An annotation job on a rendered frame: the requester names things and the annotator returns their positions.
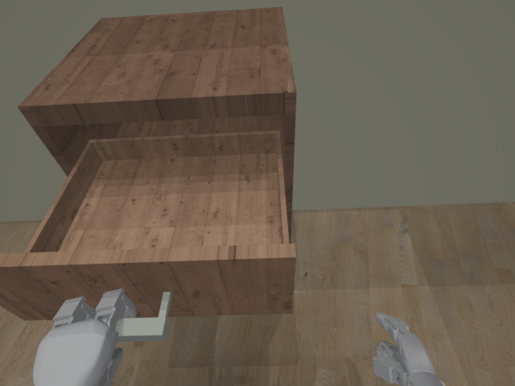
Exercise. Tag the robot left hand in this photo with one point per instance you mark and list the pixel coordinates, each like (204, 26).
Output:
(81, 352)

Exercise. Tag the handle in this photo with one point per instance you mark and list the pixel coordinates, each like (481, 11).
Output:
(146, 329)

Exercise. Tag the robot right hand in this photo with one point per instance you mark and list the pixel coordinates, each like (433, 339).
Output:
(394, 364)

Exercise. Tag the cabinet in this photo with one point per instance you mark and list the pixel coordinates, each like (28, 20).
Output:
(225, 71)

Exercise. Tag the drawer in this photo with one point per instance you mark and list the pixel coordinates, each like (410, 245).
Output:
(202, 216)

